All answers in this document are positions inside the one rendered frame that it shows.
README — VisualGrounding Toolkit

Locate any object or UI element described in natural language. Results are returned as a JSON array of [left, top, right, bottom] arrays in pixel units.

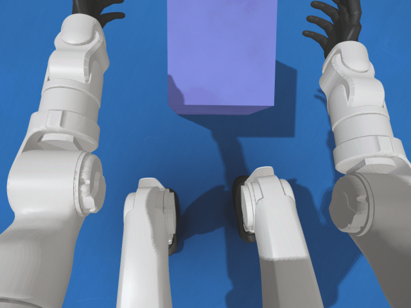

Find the robot right foot
[[232, 175, 256, 243]]

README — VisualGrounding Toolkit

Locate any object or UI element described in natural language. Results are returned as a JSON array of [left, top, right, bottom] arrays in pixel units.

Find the left robot forearm
[[7, 13, 110, 210]]

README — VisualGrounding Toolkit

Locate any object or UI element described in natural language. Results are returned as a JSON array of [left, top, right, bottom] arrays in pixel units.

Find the robot right hand
[[302, 0, 362, 59]]

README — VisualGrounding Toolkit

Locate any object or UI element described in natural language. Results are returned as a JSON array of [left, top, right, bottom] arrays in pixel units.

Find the robot left hand
[[72, 0, 125, 29]]

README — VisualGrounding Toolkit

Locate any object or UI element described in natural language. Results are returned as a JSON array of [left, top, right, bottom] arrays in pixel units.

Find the right robot upper arm
[[329, 172, 411, 308]]

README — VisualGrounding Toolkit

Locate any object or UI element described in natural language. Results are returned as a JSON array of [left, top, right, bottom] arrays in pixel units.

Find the left robot upper arm
[[0, 150, 106, 308]]

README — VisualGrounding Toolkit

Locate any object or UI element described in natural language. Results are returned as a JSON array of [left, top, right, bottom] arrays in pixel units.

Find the right robot forearm
[[319, 41, 411, 176]]

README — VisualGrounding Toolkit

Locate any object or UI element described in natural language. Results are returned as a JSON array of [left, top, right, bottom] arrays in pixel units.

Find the carton
[[167, 0, 277, 116]]

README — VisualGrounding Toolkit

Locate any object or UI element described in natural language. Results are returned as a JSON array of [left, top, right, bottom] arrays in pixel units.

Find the robot right shin
[[243, 166, 296, 233]]

